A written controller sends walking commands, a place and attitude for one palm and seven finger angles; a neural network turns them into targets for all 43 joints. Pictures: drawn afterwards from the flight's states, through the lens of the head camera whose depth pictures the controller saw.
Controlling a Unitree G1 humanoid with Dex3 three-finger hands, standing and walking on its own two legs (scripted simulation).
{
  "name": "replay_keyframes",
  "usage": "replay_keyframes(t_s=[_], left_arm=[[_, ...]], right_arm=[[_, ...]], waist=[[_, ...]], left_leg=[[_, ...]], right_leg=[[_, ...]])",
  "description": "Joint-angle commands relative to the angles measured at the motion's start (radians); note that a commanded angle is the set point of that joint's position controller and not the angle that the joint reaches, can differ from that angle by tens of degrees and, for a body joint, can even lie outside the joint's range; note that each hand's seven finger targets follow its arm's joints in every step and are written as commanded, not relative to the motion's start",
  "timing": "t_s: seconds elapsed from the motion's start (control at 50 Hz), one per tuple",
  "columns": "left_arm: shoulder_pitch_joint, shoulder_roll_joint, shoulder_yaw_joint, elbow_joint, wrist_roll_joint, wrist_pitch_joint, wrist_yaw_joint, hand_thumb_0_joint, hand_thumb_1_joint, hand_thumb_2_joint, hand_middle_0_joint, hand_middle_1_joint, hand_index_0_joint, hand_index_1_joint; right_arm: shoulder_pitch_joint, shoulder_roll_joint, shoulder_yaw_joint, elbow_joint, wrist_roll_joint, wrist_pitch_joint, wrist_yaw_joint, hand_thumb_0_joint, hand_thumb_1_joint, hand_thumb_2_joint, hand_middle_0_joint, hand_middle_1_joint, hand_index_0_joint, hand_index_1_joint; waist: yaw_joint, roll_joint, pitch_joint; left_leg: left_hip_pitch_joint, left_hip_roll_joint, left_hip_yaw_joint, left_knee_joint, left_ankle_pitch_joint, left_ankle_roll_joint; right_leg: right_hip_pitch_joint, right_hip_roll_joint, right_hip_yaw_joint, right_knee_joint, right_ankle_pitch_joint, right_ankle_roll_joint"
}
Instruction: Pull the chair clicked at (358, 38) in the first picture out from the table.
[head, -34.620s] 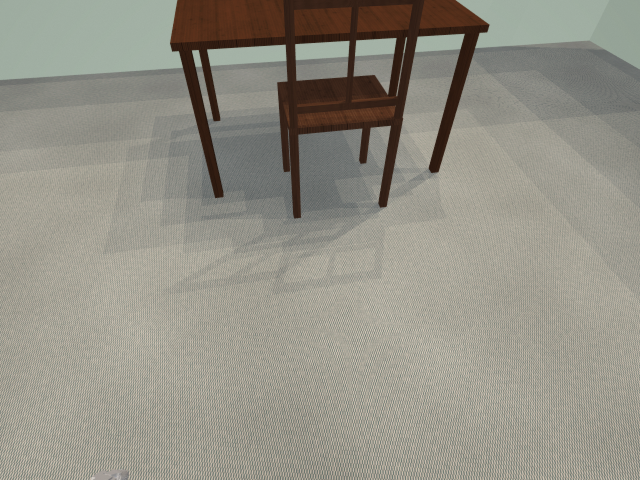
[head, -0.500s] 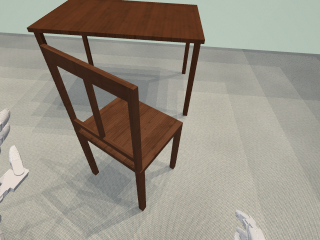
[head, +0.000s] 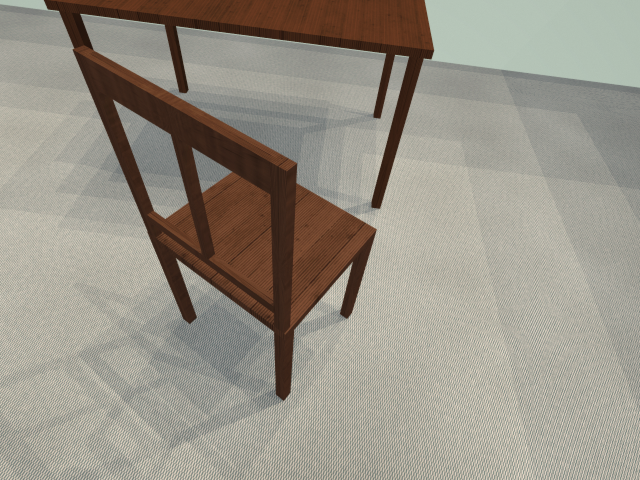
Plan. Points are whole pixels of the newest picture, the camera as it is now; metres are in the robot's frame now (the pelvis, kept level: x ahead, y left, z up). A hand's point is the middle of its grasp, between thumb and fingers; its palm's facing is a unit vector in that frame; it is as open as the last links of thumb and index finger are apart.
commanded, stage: let the arm hang, fingers relaxed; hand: left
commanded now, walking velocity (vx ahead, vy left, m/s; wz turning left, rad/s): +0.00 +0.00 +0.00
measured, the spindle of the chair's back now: (196, 204) +0.57 +0.26 -0.06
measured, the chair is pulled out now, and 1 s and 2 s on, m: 0.58 0.58 0.58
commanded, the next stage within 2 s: look to check the result in 0.78 s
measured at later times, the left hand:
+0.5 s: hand out of the picture -0.01 +0.15 -0.17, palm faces +0.03 -0.98 -0.18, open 7.4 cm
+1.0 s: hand out of the picture -0.01 +0.13 -0.17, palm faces +0.04 -0.98 -0.17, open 7.4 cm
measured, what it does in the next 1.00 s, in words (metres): stands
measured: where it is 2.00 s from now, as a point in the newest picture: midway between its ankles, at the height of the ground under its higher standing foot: outside the picture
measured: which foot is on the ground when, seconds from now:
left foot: down 0.00-1.00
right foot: down 0.00-1.00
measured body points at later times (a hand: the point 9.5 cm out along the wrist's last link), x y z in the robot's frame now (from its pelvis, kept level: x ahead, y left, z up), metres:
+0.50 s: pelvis +0.01 -0.01 +0.00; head +0.02 -0.02 +0.45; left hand -0.01 +0.20 -0.15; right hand -0.02 -0.21 -0.16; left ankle +0.00 +0.11 -0.74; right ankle +0.01 -0.14 -0.74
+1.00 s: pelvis +0.00 -0.02 +0.00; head +0.02 -0.03 +0.45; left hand -0.01 +0.18 -0.15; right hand -0.03 -0.23 -0.16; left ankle +0.00 +0.11 -0.74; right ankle +0.01 -0.14 -0.74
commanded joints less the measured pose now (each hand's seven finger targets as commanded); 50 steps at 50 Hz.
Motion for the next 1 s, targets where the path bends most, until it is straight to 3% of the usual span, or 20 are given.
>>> replay_keyframes(t_s=[0.0, 0.04, 0.06, 0.16, 0.18, 0.32, 0.36, 0.44, 0.56, 0.76, 0.94, 0.98], left_arm=[[0.070, 0.123, 0.012, 0.023, 0.013, -0.031, -0.008, 0.000, 0.900, 0.900, -0.200, -0.300, -0.200, -0.300], [0.072, 0.120, 0.004, 0.061, 0.011, -0.032, -0.010, 0.000, 0.900, 0.900, -0.200, -0.300, -0.200, -0.300], [0.070, 0.117, 0.000, 0.077, 0.009, -0.032, -0.011, 0.000, 0.900, 0.900, -0.200, -0.300, -0.200, -0.300], [0.097, 0.105, -0.010, 0.136, 0.006, -0.034, -0.009, 0.000, 0.900, 0.900, -0.200, -0.300, -0.200, -0.300], [0.106, 0.107, -0.012, 0.142, 0.006, -0.034, -0.008, 0.000, 0.900, 0.900, -0.200, -0.300, -0.200, -0.300], [0.141, 0.088, -0.018, 0.183, 0.005, -0.037, -0.003, 0.000, 0.900, 0.900, -0.200, -0.300, -0.200, -0.300], [0.147, 0.079, -0.017, 0.190, 0.005, -0.038, 0.000, 0.000, 0.900, 0.900, -0.200, -0.300, -0.200, -0.300], [0.162, 0.069, -0.017, 0.195, 0.006, -0.043, 0.002, 0.000, 0.900, 0.900, -0.200, -0.300, -0.200, -0.300], [0.158, 0.053, -0.015, 0.199, 0.006, -0.046, 0.005, 0.000, 0.900, 0.900, -0.200, -0.300, -0.200, -0.300], [0.161, 0.042, -0.013, 0.196, 0.006, -0.047, 0.005, 0.000, 0.900, 0.900, -0.200, -0.300, -0.200, -0.300], [0.162, 0.046, -0.009, 0.194, 0.005, -0.051, 0.005, 0.000, 0.900, 0.900, -0.200, -0.300, -0.200, -0.300], [0.157, 0.044, -0.011, 0.193, 0.004, -0.048, 0.005, 0.000, 0.900, 0.900, -0.200, -0.300, -0.200, -0.300]], right_arm=[[0.053, -0.113, -0.042, -0.011, 0.002, -0.015, -0.018, 0.000, -0.900, -0.900, 0.200, 0.300, 0.200, 0.300], [0.080, -0.108, -0.044, 0.014, 0.004, -0.013, -0.020, 0.000, -0.900, -0.900, 0.200, 0.300, 0.200, 0.300], [0.098, -0.105, -0.044, 0.022, 0.006, -0.010, -0.021, 0.000, -0.900, -0.900, 0.200, 0.300, 0.200, 0.300], [0.153, -0.096, -0.044, 0.066, 0.009, -0.009, -0.022, 0.000, -0.900, -0.900, 0.200, 0.300, 0.200, 0.300], [0.156, -0.100, -0.043, 0.073, 0.009, -0.010, -0.022, 0.000, -0.900, -0.900, 0.200, 0.300, 0.200, 0.300], [0.184, -0.075, -0.037, 0.115, 0.010, -0.011, -0.025, 0.000, -0.900, -0.900, 0.200, 0.300, 0.200, 0.300], [0.189, -0.062, -0.036, 0.124, 0.011, -0.011, -0.026, 0.000, -0.900, -0.900, 0.200, 0.300, 0.200, 0.300], [0.191, -0.049, -0.035, 0.136, 0.011, -0.014, -0.026, 0.000, -0.900, -0.900, 0.200, 0.300, 0.200, 0.300], [0.194, -0.024, -0.036, 0.150, 0.012, -0.013, -0.029, 0.000, -0.900, -0.900, 0.200, 0.300, 0.200, 0.300], [0.196, -0.020, -0.038, 0.151, 0.011, -0.010, -0.031, 0.000, -0.900, -0.900, 0.200, 0.300, 0.200, 0.300], [0.200, -0.020, -0.038, 0.159, 0.011, -0.015, -0.032, 0.000, -0.900, -0.900, 0.200, 0.300, 0.200, 0.300], [0.202, -0.019, -0.038, 0.161, 0.011, -0.013, -0.032, 0.000, -0.900, -0.900, 0.200, 0.300, 0.200, 0.300]], waist=[[0.013, 0.240, -0.084], [0.011, 0.189, -0.057], [0.008, 0.132, -0.032], [0.005, 0.059, -0.008], [0.006, 0.075, -0.004], [0.006, 0.031, 0.025], [0.007, 0.056, 0.044], [0.006, 0.029, 0.023], [0.005, 0.060, 0.044], [0.001, 0.057, 0.056], [0.003, 0.054, 0.021], [0.002, 0.065, 0.046]], left_leg=[[0.009, 0.106, -0.094, -0.142, 0.237, 0.023], [0.004, 0.109, -0.099, -0.154, 0.206, 0.027], [-0.004, 0.114, -0.105, -0.161, 0.172, 0.032], [-0.018, 0.109, -0.102, -0.172, 0.108, 0.038], [-0.018, 0.109, -0.097, -0.172, 0.113, 0.037], [-0.009, 0.104, -0.083, -0.169, 0.097, 0.035], [-0.024, 0.101, -0.081, -0.172, 0.084, 0.037], [0.001, 0.096, -0.068, -0.151, 0.118, 0.032], [-0.014, 0.095, -0.061, -0.149, 0.116, 0.027], [-0.013, 0.095, -0.057, -0.142, 0.097, 0.022], [0.008, 0.099, -0.053, -0.136, 0.151, 0.019], [-0.007, 0.101, -0.057, -0.146, 0.121, 0.019]], right_leg=[[0.097, -0.039, 0.045, -0.084, 0.125, -0.060], [0.087, -0.043, 0.042, -0.094, 0.118, -0.062], [0.078, -0.041, 0.035, -0.102, 0.101, -0.062], [0.070, -0.048, 0.045, -0.112, 0.073, -0.066], [0.064, -0.050, 0.050, -0.110, 0.078, -0.066], [0.031, -0.053, 0.062, -0.115, 0.059, -0.070], [0.028, -0.051, 0.064, -0.123, 0.045, -0.072], [0.024, -0.058, 0.075, -0.122, 0.073, -0.074], [0.022, -0.053, 0.075, -0.130, 0.072, -0.079], [0.004, -0.050, 0.083, -0.141, 0.047, -0.084], [0.028, -0.054, 0.085, -0.129, 0.105, -0.087], [0.013, -0.049, 0.081, -0.131, 0.070, -0.087]])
